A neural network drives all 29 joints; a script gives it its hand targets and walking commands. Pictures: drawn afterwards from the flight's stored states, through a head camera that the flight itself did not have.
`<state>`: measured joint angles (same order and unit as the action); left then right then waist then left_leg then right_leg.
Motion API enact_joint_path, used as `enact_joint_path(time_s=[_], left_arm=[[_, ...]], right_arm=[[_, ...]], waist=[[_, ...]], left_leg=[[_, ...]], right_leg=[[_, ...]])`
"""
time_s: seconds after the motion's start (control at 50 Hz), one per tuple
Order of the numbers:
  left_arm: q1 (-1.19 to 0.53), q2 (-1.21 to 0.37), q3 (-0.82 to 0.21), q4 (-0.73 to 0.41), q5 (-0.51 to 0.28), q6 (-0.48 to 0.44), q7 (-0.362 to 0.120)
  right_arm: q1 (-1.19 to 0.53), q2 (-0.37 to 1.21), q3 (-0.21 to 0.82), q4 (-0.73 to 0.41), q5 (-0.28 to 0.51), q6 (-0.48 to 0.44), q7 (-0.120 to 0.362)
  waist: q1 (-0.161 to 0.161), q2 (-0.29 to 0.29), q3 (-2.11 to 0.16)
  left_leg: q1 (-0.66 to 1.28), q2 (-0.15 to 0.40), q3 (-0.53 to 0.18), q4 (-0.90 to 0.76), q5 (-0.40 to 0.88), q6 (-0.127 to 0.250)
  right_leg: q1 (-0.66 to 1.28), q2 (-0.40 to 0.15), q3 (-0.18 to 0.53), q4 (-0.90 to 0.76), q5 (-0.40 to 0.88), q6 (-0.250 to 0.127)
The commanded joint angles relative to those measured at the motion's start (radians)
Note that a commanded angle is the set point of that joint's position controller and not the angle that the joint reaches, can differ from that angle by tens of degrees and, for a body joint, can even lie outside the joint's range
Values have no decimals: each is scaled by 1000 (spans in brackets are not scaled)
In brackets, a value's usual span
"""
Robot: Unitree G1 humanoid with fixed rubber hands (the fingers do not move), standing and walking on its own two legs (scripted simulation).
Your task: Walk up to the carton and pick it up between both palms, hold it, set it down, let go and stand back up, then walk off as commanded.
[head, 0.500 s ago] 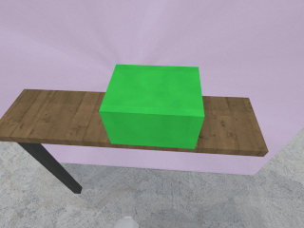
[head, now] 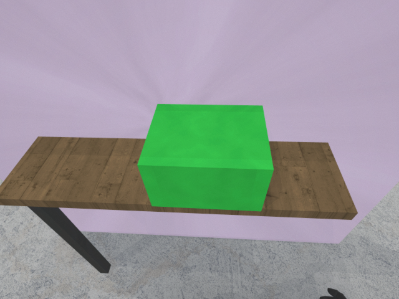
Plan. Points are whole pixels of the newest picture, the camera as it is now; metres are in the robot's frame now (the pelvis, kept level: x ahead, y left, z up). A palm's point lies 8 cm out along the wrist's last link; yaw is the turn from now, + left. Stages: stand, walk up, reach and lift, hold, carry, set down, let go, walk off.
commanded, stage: walk up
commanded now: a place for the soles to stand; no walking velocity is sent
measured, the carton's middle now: (207, 155) +0.45 +0.02 +0.04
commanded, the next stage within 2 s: reach and lift in 1.14 s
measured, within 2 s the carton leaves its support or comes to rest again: neither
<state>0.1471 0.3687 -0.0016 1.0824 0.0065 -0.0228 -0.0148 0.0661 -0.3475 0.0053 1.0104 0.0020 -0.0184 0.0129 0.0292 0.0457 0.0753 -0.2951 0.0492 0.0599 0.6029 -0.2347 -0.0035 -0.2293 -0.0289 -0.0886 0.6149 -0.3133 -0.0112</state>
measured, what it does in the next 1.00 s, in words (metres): stands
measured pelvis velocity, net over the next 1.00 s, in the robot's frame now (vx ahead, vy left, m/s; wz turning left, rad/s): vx -0.01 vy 0.01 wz -0.01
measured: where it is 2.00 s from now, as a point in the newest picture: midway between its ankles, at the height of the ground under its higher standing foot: outside the picture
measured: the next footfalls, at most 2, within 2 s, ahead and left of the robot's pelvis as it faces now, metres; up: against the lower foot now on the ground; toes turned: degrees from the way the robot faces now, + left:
none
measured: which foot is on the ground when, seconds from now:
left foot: down 0.00-1.00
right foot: down 0.00-1.00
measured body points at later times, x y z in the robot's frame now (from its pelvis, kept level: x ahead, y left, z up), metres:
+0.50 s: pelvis +0.00 +0.00 +0.02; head +0.01 +0.01 +0.47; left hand +0.11 +0.29 -0.12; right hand +0.06 -0.30 -0.11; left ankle +0.06 +0.12 -0.73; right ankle +0.02 -0.11 -0.73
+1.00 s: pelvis -0.01 +0.01 +0.02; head +0.00 +0.00 +0.47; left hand +0.06 +0.31 -0.12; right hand +0.08 -0.29 -0.12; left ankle +0.06 +0.12 -0.73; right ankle +0.02 -0.11 -0.73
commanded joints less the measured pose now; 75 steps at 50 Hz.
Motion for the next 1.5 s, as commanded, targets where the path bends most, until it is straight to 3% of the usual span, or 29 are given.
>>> enact_joint_path(time_s=[0.0, 0.02, 0.1, 0.12, 0.2, 0.3, 0.34, 0.36, 0.42, 0.52, 0.54, 0.56, 0.68, 0.76, 0.9, 1.0, 1.06, 1.12, 1.14, 1.16, 1.2, 1.22, 1.26, 1.3, 1.32, 1.34, 1.36, 1.44, 1.48], left_arm=[[-95, 210, 44, -45, -6, -28, 10], [-103, 203, 36, -46, -3, -26, 13], [-95, 203, 40, -20, -6, -22, 9], [-114, 210, 33, -23, -1, -23, 12], [-125, 208, 40, -17, -1, -19, 10], [-111, 195, 40, 4, -2, -14, 14], [-133, 202, 45, 1, -12, -12, 14], [-129, 215, 51, 1, -14, -12, 14], [-137, 205, 41, 0, -11, -11, 14], [-133, 193, 42, 12, -4, 0, 9], [-137, 189, 46, 6, -4, 1, 9], [-138, 192, 41, 11, -3, 4, 9], [-121, 182, 42, 17, -4, 2, 8], [-126, 180, 41, 6, 0, -1, 8], [-122, 211, 50, 6, 6, -2, 6], [-92, 190, 48, 10, 0, -3, 6], [-92, 194, 47, 9, 2, -4, 1], [-87, 195, 47, 5, -2, 0, 4], [-438, 209, 101, -346, -69, 177, 50], [-479, 203, 108, -540, -63, 275, 61], [-409, 180, 125, -638, -47, 390, 56], [-351, 117, 90, -620, -17, 432, 52], [-309, 105, 76, -687, 3, 522, 59], [-233, 115, 132, -825, 45, 584, 57], [-193, 95, 113, -845, 53, 596, 53], [-158, 84, 80, -842, 50, 608, 51], [-117, 80, 79, -837, 71, 616, 53], [13, 81, 134, -899, 87, 629, 50], [31, 73, 154, -932, 100, 609, 55]], right_arm=[[-52, -221, -51, -8, 3, -21, -11], [-49, -215, -52, -5, 2, -22, -9], [-59, -209, -46, 35, -3, -20, -6], [-53, -222, -49, 46, 2, -18, -5], [-43, -207, -45, 70, -1, -23, -5], [-59, -231, -46, 79, -12, -22, -6], [-60, -210, -44, 84, -6, -25, -8], [-70, -213, -46, 75, -1, -22, -7], [-43, -208, -50, 73, 2, -19, -9], [-52, -227, -57, 82, -2, -9, -7], [-66, -229, -56, 67, -5, -6, -5], [-65, -219, -57, 70, 1, -4, -5], [-68, -214, -58, 68, -5, -8, -7], [-60, -221, -59, 69, -4, -2, -4], [-61, -216, -68, 67, 0, 3, 2], [-74, -224, -64, 52, -13, 0, 1], [-68, -209, -64, 57, -4, 0, 1], [-48, -221, -60, 62, -7, 2, 3], [-399, -26, -182, -151, -101, -106, 14], [-360, -80, -161, -126, -122, -91, 26], [-234, -129, -100, -190, -59, -60, 37], [-195, -115, -107, -172, -62, -52, 46], [-161, -104, -165, -185, -49, -8, 74], [-102, -186, -176, -190, -7, 5, 90], [-100, -217, -186, -252, -4, 14, 95], [-92, -246, -210, -289, -18, 29, 91], [-50, -242, -202, -289, -16, 38, 88], [14, -222, -195, -390, 47, 36, 77], [-1, -233, -183, -437, 41, 35, 80]], waist=[[-19, -78, -86], [-21, -115, -87], [-6, -82, -121], [-22, -105, -89], [-17, -70, -110], [-5, -6, -90], [-8, 8, -80], [-6, -23, -97], [-29, 22, -125], [-29, -28, -88], [-32, 20, -109], [-33, -7, -99], [-24, -48, -136], [-39, -23, -136], [-42, -69, -112], [-30, -15, -100], [-38, -50, -77], [-36, -11, -107], [-39, -151, -149], [-45, -213, -72], [-54, -361, -15], [-66, -228, -25], [-64, 52, -160], [-63, 201, -297], [-55, 197, -305], [-53, 116, -308], [-47, 111, -304], [11, 20, -321], [31, 12, -258]], left_leg=[[141, 86, -110, -185, 58, 37], [137, 88, -117, -199, 44, 32], [154, 86, -100, -236, 80, 20], [155, 89, -122, -256, 44, 19], [169, 91, -108, -267, 80, 15], [126, 100, -136, -328, -34, 15], [115, 112, -120, -288, 180, 17], [137, 110, -102, -276, 223, 13], [143, 104, -99, -260, 234, 13], [109, 111, -135, -325, -17, 14], [87, 122, -142, -335, -57, 21], [82, 119, -146, -346, -73, 23], [118, 112, -143, -320, -17, 19], [139, 114, -132, -324, -61, 21], [139, 107, -141, -314, -80, 21], [125, 110, -143, -325, -109, 17], [121, 99, -124, -328, -71, 18], [135, 101, -129, -341, -111, 12], [35, -60, 72, -90, -303, -17], [171, -74, 66, 5, -303, -11], [469, -123, 39, 151, -206, -16], [414, -80, 35, 104, -146, -21], [70, 23, 1, -53, -70, -29], [55, 49, -33, -31, 69, -69], [85, 53, -51, -69, -81, -61], [109, 50, -28, -116, -273, -34], [113, 47, -11, -133, -213, -23], [303, -6, -29, -81, 223, -78], [297, -14, -41, -108, 232, -78]], right_leg=[[-65, -124, 174, -288, 44, -21], [-46, -114, 163, -293, 36, -13], [6, -126, 156, -315, 54, -10], [-13, -115, 169, -330, 26, -10], [19, -122, 152, -346, 63, -3], [60, -107, 148, -334, 74, 1], [69, -118, 141, -312, 222, 8], [84, -119, 133, -307, 251, 5], [92, -122, 134, -300, 269, 2], [49, -101, 133, -326, 112, 5], [74, -97, 135, -308, 104, 1], [67, -94, 130, -314, 91, 4], [75, -107, 136, -315, 134, 5], [30, -115, 156, -346, 54, -2], [-4, -114, 157, -353, -7, 0], [-16, -107, 165, -342, 21, -5], [-23, -109, 166, -348, 36, -2], [8, -101, 158, -339, 35, 6], [-115, 11, 9, -147, -307, -9], [-283, -56, 60, -177, -417, -52], [-604, -136, 86, -227, -524, -99], [-540, -110, 39, -194, -343, -88], [-130, 4, -11, -33, 20, -32], [11, 26, -18, 32, 111, -34], [14, 44, -20, 44, 64, -22], [9, 55, -20, 34, 17, -5], [43, 57, -28, 28, 76, -4], [38, 69, -12, -92, 272, -3], [48, 65, 9, -129, 274, 0]])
